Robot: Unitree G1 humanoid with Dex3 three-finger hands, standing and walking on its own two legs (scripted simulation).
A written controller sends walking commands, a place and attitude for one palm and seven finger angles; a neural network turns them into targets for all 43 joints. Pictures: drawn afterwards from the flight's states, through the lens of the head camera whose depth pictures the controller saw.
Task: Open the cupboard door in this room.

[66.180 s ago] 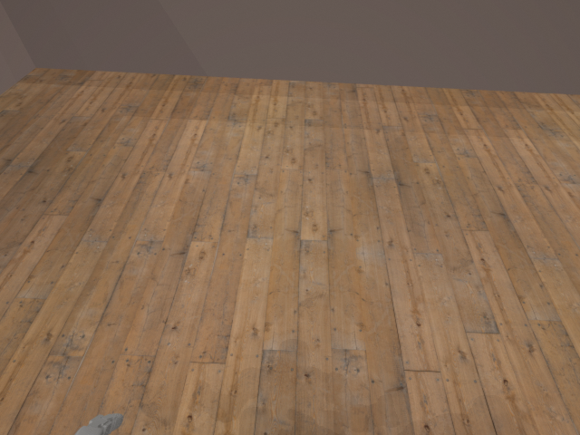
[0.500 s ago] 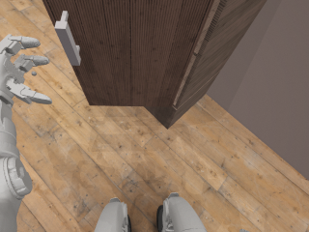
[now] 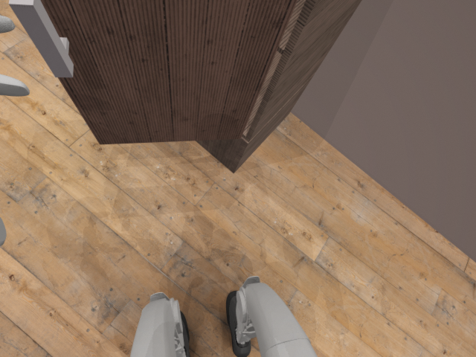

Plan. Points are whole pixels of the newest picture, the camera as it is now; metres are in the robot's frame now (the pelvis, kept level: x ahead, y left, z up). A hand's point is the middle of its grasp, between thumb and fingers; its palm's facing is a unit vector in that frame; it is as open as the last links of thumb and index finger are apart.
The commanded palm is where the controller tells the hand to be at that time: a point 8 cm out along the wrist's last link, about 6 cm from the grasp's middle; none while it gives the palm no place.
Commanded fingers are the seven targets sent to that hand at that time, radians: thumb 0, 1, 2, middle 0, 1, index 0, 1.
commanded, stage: move the hooked fingers beside the handle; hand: left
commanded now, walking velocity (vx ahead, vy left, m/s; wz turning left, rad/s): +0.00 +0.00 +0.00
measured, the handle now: (47, 26) +0.59 +0.20 +0.07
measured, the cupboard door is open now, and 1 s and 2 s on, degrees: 47 47 48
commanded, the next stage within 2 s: slide the fingers in behind the handle in 1.18 s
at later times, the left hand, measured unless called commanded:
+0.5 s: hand out of the picture +0.54 +0.27 +0.08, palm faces -0.04 -1.00 -0.01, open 13.9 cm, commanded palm +0.53 +0.29 +0.07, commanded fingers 0.00 -0.50 0.30 -0.30 -1.20 -0.30 -1.20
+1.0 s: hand out of the picture +0.55 +0.26 +0.08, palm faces +0.00 -1.00 -0.03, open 13.9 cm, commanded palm +0.54 +0.29 +0.07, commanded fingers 0.00 -0.50 0.30 -0.30 -1.20 -0.30 -1.20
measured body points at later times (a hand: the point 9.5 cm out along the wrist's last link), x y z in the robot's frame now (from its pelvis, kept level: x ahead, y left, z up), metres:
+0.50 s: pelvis +0.02 +0.01 +0.02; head +0.20 +0.05 +0.43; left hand +0.54 +0.33 +0.08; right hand +0.01 -0.26 -0.08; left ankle +0.01 +0.08 -0.64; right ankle +0.04 -0.12 -0.64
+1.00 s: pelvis +0.00 -0.01 +0.00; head +0.19 +0.02 +0.41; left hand +0.54 +0.31 +0.08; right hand -0.02 -0.27 -0.09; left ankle +0.01 +0.08 -0.64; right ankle +0.04 -0.12 -0.64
